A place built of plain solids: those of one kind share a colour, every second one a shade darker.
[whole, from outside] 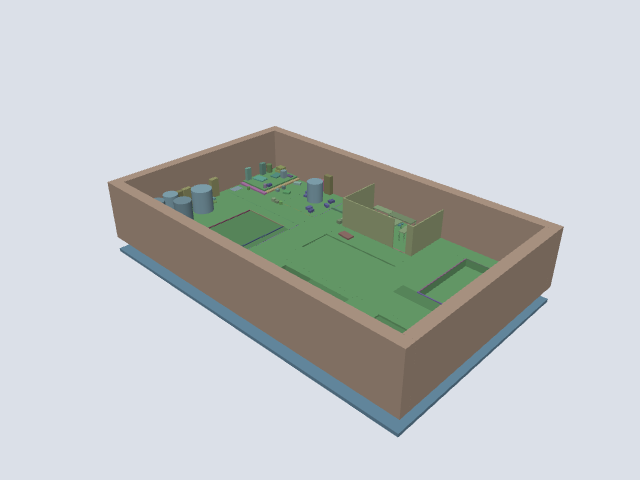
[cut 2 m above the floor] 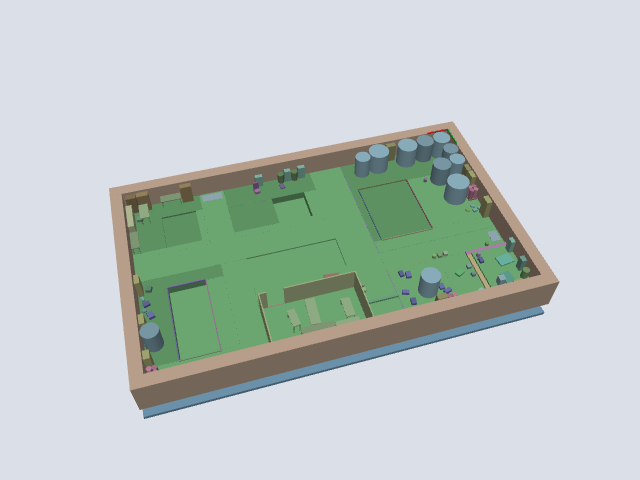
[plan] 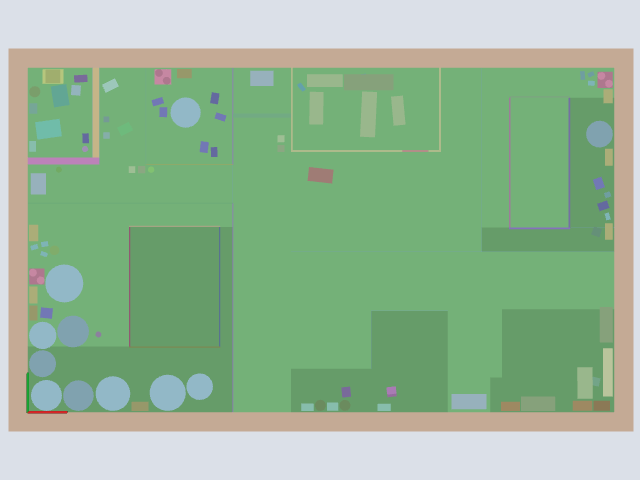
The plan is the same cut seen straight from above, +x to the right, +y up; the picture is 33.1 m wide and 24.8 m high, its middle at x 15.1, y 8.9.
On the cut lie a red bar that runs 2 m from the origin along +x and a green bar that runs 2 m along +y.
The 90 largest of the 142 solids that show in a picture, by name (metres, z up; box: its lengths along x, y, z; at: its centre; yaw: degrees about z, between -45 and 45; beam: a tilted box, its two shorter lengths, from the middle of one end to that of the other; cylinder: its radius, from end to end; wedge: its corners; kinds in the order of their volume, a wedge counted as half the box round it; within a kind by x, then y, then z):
{
 "floor_1": {"box": [3.34, 4.64, 1.3], "at": [1.67, 15.48, -0.35]},
 "floor_2": {"box": [5.3, 6.17, 2.1], "at": [2.65, 6.49, -1.05]},
 "floor_3": {"box": [2.4, 5.0, 1.0], "at": [4.9, 15.3, -0.5]},
 "floor_4": {"box": [10.6, 3.4, 2.1], "at": [5.3, 1.7, -1.05]},
 "floor_5": {"box": [10.6, 1.23, 2.1], "at": [5.3, 10.19, -1.05]},
 "floor_6": {"box": [10.6, 2.0, 1.0], "at": [5.3, 11.8, -0.5]},
 "floor_7": {"box": [4.58, 6.17, 2.1], "at": [7.59, 6.49, -1.05]},
 "floor_8": {"box": [4.5, 5.0, 1.0], "at": [8.35, 15.3, -0.5]},
 "floor_9": {"box": [0.72, 6.17, 2.1], "at": [10.24, 6.49, -1.05]},
 "floor_10": {"box": [3.0, 17.8, 1.0], "at": [12.1, 8.9, -0.5]},
 "floor_11": {"box": [1.15, 2.99, 2.1], "at": [14.18, 3.75, -1.05]},
 "floor_12": {"box": [2.99, 2.99, 1.39], "at": [16.25, 3.75, -1.4]},
 "floor_13": {"box": [7.75, 3.05, 0.88], "at": [17.48, 9.82, -0.56]},
 "floor_14": {"box": [7.75, 2.1, 1.0], "at": [17.48, 12.4, -0.5]},
 "floor_15": {"box": [7.75, 4.35, 1.0], "at": [17.48, 15.62, -0.5]},
 "floor_16": {"box": [8.1, 2.25, 2.1], "at": [17.65, 1.12, -1.05]},
 "floor_17": {"box": [8.1, 0.66, 2.1], "at": [17.65, 5.57, -1.05]},
 "floor_18": {"box": [3.96, 2.99, 2.1], "at": [19.72, 3.75, -1.05]},
 "floor_19": {"box": [16.7, 2.4, 1.0], "at": [21.95, 7.1, -0.5]},
 "floor_20": {"box": [2.1, 9.5, 1.0], "at": [22.4, 13.05, -0.5]},
 "floor_21": {"box": [2.2, 5.9, 1.0], "at": [22.8, 2.95, -0.5]},
 "floor_22": {"box": [0.6, 3.52, 2.1], "at": [24.2, 3.56, -1.05]},
 "floor_23": {"box": [1.5, 6.7, 2.1], "at": [24.2, 12.9, -1.05]},
 "floor_24": {"box": [2.99, 3.52, 1.95], "at": [26.0, 3.56, -1.13]},
 "floor_25": {"box": [2.99, 6.7, 1.44], "at": [26.45, 12.9, -1.38]},
 "floor_26": {"box": [6.85, 1.25, 2.1], "at": [26.88, 8.93, -1.05]},
 "floor_27": {"box": [6.85, 1.55, 2.1], "at": [26.88, 17.02, -1.05]},
 "floor_28": {"box": [6.4, 1.8, 2.1], "at": [27.1, 0.9, -1.05]},
 "floor_29": {"box": [6.4, 0.58, 2.1], "at": [27.1, 5.61, -1.05]},
 "floor_30": {"box": [2.81, 3.52, 2.1], "at": [28.89, 3.56, -1.05]},
 "floor_31": {"box": [2.36, 6.7, 2.1], "at": [29.12, 12.9, -1.05]},
 "wall_1": {"box": [1.0, 17.8, 5.5], "at": [-0.5, 8.9, 1.75]},
 "wall_2": {"box": [32.3, 1.0, 5.5], "at": [15.15, -0.5, 1.75]},
 "wall_3": {"box": [32.3, 1.0, 5.5], "at": [15.15, 18.3, 1.75]},
 "wall_4": {"box": [1.0, 17.8, 5.5], "at": [30.8, 8.9, 1.75]},
 "floor_base_1": {"box": [32.3, 19.8, 0.3], "at": [15.15, 8.9, -2.35]},
 "vat_1": {"cylinder": 0.69, "from": [0.77, 2.51, 0.0], "to": [0.77, 2.51, 2.02]},
 "vat_2": {"cylinder": 0.7, "from": [0.78, 3.97, 0.0], "to": [0.78, 3.97, 2.2]},
 "vat_3": {"cylinder": 0.8, "from": [0.97, 0.87, 0.0], "to": [0.97, 0.87, 2.62]},
 "vat_4": {"cylinder": 0.98, "from": [1.89, 6.66, 0.0], "to": [1.89, 6.66, 2.21]},
 "vat_5": {"cylinder": 0.82, "from": [2.34, 4.17, 0.0], "to": [2.34, 4.17, 2.03]},
 "vat_6": {"cylinder": 0.79, "from": [2.62, 0.86, 0.0], "to": [2.62, 0.86, 2.17]},
 "vat_7": {"cylinder": 0.9, "from": [4.4, 0.96, 0.0], "to": [4.4, 0.96, 2.43]},
 "vat_8": {"cylinder": 0.94, "from": [7.23, 1.0, 0.0], "to": [7.23, 1.0, 2.59]},
 "vat_9": {"cylinder": 0.78, "from": [8.15, 15.48, 0.0], "to": [8.15, 15.48, 2.02]},
 "vat_10": {"cylinder": 0.69, "from": [8.88, 1.32, 0.0], "to": [8.88, 1.32, 1.99]},
 "vat_11": {"cylinder": 0.69, "from": [29.54, 14.37, 0.0], "to": [29.54, 14.37, 1.92]},
 "control_cabinet_1": {"box": [0.43, 0.79, 1.9], "at": [0.28, 5.13, 0.95]},
 "control_cabinet_2": {"box": [0.43, 0.87, 1.93], "at": [0.28, 6.06, 0.96]},
 "control_cabinet_3": {"box": [0.48, 0.85, 1.88], "at": [0.31, 9.26, 0.94]},
 "control_cabinet_4": {"box": [0.88, 0.47, 1.79], "at": [5.8, 0.3, 0.9]},
 "control_cabinet_5": {"box": [0.77, 0.48, 1.96], "at": [8.1, 17.49, 0.98]},
 "control_cabinet_6": {"box": [0.49, 0.73, 2.04], "at": [29.98, 16.32, 1.02]},
 "control_cabinet_7": {"box": [0.41, 0.86, 1.77], "at": [30.02, 9.34, 0.89]},
 "control_cabinet_8": {"box": [0.41, 0.88, 1.89], "at": [30.02, 13.18, 0.94]},
 "part_1": {"box": [0.1, 4.25, 2.85], "at": [13.65, 15.68, 1.38]},
 "part_2": {"box": [5.75, 0.1, 2.85], "at": [16.48, 13.5, 1.38]},
 "part_3": {"box": [0.65, 0.1, 2.85], "at": [21.02, 13.5, 1.38]},
 "part_4": {"box": [0.1, 4.25, 2.85], "at": [21.3, 15.68, 1.38]},
 "tool_cabinet_1": {"box": [0.98, 0.47, 1.81], "at": [24.94, 0.3, 0.91]},
 "tool_cabinet_2": {"box": [1.01, 0.53, 1.85], "at": [28.66, 0.34, 0.93]},
 "tool_cabinet_3": {"box": [0.85, 0.53, 1.8], "at": [29.66, 0.34, 0.9]},
 "step_terE_tread_1": {"box": [0.36, 4.64, 1.15], "at": [3.52, 15.48, -0.42]},
 "bar_rack_1": {"box": [0.51, 2.49, 1.29], "at": [29.98, 2.06, 0.65]},
 "step_terS_tread_1": {"box": [3.7, 0.36, 1.15], "at": [1.85, 12.98, -0.42]},
 "crate_stack_1": {"box": [0.36, 0.56, 1.29], "at": [0.25, 13.74, 0.94]},
 "crate_stack_2": {"box": [0.42, 0.55, 1.25], "at": [0.28, 15.69, 0.93]},
 "crate_stack_3": {"box": [0.65, 0.39, 1.27], "at": [14.45, 0.27, 0.64]},
 "crate_stack_4": {"box": [0.58, 0.43, 1.19], "at": [15.75, 0.28, 0.59]},
 "crate_stack_5": {"box": [0.68, 0.37, 1.16], "at": [18.41, 0.26, 0.58]},
 "keg_stack_1": {"box": [0.8, 0.84, 0.19], "at": [0.47, 7.01, 0.05]},
 "keg_stack_2": {"cylinder": 0.2, "from": [6.78, 17.13, 0.14], "to": [6.78, 17.13, 1.17]},
 "keg_stack_3": {"cylinder": 0.2, "from": [6.78, 17.53, 0.14], "to": [6.78, 17.53, 1.17]},
 "keg_stack_4": {"box": [0.86, 0.8, 0.19], "at": [6.98, 17.33, 0.05]},
 "keg_stack_5": {"cylinder": 0.2, "from": [7.18, 17.13, 0.14], "to": [7.18, 17.13, 1.17]},
 "keg_stack_6": {"cylinder": 0.2, "from": [7.18, 17.53, 0.14], "to": [7.18, 17.53, 1.17]},
 "keg_stack_7": {"box": [0.79, 0.85, 0.19], "at": [29.84, 17.18, 0.05]},
 "barrel_1": {"cylinder": 0.29, "from": [0.36, 16.56, 0.3], "to": [0.36, 16.56, 1.17]},
 "barrel_2": {"cylinder": 0.28, "from": [15.12, 0.35, 0.0], "to": [15.12, 0.35, 0.94]},
 "barrel_3": {"cylinder": 0.28, "from": [16.39, 0.35, 0.0], "to": [16.39, 0.35, 0.95]},
 "sack_pile_1": {"box": [1.09, 0.76, 0.3], "at": [1.3, 17.35, 0.45]},
 "sack_pile_2": {"box": [0.76, 0.68, 0.3], "at": [1.3, 17.35, 0.75]},
 "pallet_1": {"box": [1.28, 0.91, 0.18], "at": [1.07, 14.62, 0.34], "yaw": 7.8},
 "pallet_2": {"box": [0.82, 1.1, 0.18], "at": [1.68, 16.35, 0.34], "yaw": 9.0},
 "workbench_top_1": {"box": [0.78, 2.35, 0.08], "at": [17.61, 15.39, 0.85], "yaw": -2.7},
 "workbench_top_2": {"box": [2.55, 0.84, 0.08], "at": [17.62, 17.05, 0.9]},
 "bin_1": {"box": [0.49, 0.53, 0.78], "at": [2.49, 16.64, 0.69], "yaw": -3.6},
 "inway_pallet_1": {"box": [1.28, 0.72, 0.21], "at": [15.13, 12.24, 0.06], "yaw": -6.3},
 "step_hump_1": {"box": [3.0, 0.22, 0.23], "at": [12.1, 15.33, 0.07]},
 "crate_1": {"box": [0.62, 0.54, 0.4], "at": [0.97, 5.13, 0.2], "yaw": -5.4}
}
